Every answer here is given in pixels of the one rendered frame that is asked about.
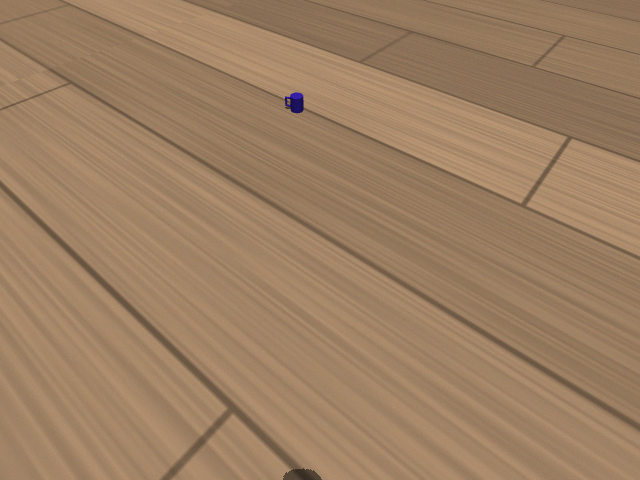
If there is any mug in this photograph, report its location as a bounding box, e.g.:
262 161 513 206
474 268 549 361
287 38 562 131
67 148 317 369
285 93 304 113

